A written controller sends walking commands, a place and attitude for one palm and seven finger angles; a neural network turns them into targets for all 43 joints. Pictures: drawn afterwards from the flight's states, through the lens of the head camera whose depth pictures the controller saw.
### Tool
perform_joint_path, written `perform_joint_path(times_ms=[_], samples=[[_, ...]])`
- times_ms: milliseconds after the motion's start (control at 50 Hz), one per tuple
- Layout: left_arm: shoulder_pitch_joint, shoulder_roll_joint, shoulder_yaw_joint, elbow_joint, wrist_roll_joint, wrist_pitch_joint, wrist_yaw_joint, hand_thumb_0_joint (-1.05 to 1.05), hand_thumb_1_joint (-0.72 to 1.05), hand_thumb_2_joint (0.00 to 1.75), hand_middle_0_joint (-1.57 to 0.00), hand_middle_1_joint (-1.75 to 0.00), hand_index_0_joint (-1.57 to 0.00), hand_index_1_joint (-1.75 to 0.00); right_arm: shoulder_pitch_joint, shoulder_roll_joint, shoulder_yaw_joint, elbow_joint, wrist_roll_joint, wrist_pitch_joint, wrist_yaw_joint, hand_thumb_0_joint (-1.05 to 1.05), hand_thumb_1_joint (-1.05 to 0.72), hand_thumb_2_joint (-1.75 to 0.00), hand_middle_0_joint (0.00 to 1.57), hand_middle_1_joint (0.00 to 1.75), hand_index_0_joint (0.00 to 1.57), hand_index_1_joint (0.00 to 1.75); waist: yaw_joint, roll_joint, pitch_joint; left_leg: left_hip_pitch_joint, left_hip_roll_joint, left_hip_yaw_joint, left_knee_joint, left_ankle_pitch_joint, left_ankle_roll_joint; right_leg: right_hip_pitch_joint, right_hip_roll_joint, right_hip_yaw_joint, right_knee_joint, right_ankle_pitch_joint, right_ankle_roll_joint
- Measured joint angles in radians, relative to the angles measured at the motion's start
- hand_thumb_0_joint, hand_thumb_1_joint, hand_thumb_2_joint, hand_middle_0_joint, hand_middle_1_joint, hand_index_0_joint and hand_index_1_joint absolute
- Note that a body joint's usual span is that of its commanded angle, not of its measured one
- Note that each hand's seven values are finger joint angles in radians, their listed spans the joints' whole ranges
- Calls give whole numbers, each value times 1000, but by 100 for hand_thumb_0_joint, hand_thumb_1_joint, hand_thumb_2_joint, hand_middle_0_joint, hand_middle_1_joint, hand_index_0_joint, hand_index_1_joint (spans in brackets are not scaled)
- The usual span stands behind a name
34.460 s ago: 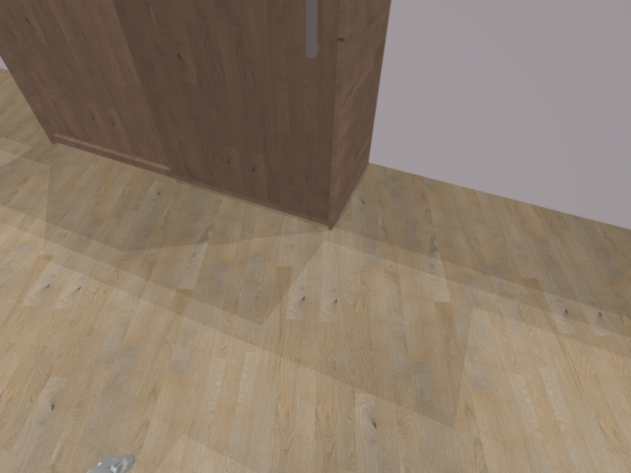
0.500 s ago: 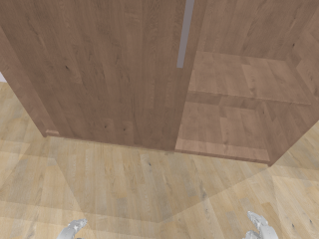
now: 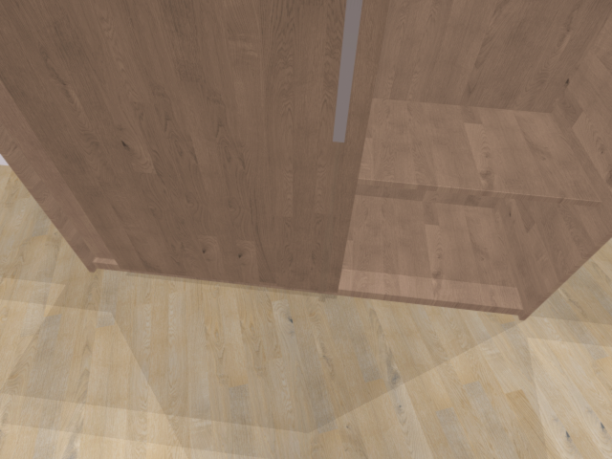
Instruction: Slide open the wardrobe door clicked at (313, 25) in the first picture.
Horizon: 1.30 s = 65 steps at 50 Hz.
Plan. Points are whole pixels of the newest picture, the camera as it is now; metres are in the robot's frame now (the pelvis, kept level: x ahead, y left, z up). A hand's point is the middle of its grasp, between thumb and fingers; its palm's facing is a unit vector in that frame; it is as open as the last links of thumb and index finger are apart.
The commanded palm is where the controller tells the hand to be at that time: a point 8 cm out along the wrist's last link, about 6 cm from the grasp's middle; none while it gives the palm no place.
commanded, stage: let the arm hang, fingers relaxed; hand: right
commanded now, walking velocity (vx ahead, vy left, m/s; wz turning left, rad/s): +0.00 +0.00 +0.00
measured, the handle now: (346, 72) +0.75 -0.02 +0.13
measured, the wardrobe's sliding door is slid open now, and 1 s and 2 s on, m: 0.68 0.68 0.68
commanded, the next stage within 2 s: look to check the result in 0.40 s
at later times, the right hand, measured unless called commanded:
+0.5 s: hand out of the picture +0.00 -0.18 -0.18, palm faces -0.02 +0.98 -0.17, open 7.4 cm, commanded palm none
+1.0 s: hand out of the picture +0.00 -0.19 -0.18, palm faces -0.03 +0.98 -0.17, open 7.4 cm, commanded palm none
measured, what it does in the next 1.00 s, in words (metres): stands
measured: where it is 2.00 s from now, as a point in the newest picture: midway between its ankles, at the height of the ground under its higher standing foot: outside the picture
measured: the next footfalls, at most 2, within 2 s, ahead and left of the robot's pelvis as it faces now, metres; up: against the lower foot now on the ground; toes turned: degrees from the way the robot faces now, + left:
none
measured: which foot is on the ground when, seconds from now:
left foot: down 0.00-1.00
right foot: down 0.00-1.00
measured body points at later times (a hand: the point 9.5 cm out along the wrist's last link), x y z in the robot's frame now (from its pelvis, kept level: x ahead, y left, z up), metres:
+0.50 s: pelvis +0.00 -0.02 +0.00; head +0.02 -0.02 +0.45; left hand -0.01 +0.20 -0.16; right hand +0.00 -0.23 -0.16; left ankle -0.03 +0.13 -0.74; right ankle +0.00 -0.09 -0.74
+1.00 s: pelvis +0.00 -0.02 +0.00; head +0.02 -0.03 +0.45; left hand -0.01 +0.20 -0.16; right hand +0.01 -0.24 -0.17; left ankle -0.03 +0.13 -0.74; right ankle +0.00 -0.09 -0.74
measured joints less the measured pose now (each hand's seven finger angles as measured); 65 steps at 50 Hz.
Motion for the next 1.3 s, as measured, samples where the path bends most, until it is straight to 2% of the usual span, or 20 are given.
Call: perform_joint_path(times_ms=[260,660,1300], samples=[[19,-25,-2,31,0,-12,3,1,92,90,-20,-30,-20,-29,-9,13,-4,15,0,-5,-5,1,-93,-90,20,30,20,29,6,20,-6,13,10,-12,-14,4,-11,20,11,-13,-19,0,-11],[18,-28,2,26,-2,-17,7,1,91,90,-20,-30,-20,-29,15,35,-4,22,-3,-3,-4,1,-91,-90,20,30,20,29,3,27,8,6,24,-24,-12,8,-27,17,25,-25,-18,-2,-27],[12,-21,3,24,-3,-21,3,0,91,90,-20,-30,-20,-29,0,19,-6,17,-4,-4,-3,1,-91,-90,20,30,20,29,7,25,7,4,31,-32,-16,21,-35,19,32,-33,-27,10,-37]])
